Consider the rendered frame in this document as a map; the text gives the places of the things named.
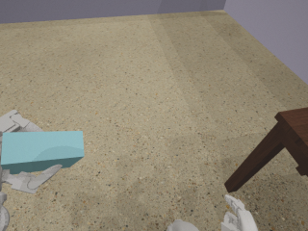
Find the right robot hand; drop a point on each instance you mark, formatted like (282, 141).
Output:
(244, 221)

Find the right robot thigh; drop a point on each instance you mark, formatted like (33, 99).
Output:
(181, 226)

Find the sponge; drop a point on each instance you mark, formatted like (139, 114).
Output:
(38, 151)

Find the robot left forearm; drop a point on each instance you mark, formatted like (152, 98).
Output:
(4, 213)

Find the table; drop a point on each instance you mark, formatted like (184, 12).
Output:
(291, 131)

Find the left robot hand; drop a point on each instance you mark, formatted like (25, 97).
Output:
(13, 122)

